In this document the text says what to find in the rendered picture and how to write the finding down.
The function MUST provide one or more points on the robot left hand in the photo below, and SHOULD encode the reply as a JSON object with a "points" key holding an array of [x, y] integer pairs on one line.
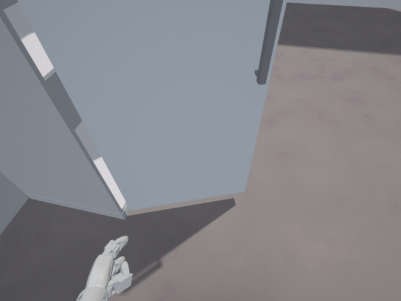
{"points": [[103, 271]]}

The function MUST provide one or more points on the handle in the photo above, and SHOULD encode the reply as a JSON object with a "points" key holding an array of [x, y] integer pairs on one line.
{"points": [[268, 42]]}

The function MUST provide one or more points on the left robot forearm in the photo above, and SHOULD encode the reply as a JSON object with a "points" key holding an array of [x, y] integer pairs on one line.
{"points": [[94, 293]]}

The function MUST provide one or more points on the fridge door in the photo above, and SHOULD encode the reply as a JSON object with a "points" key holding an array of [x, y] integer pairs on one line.
{"points": [[165, 88]]}

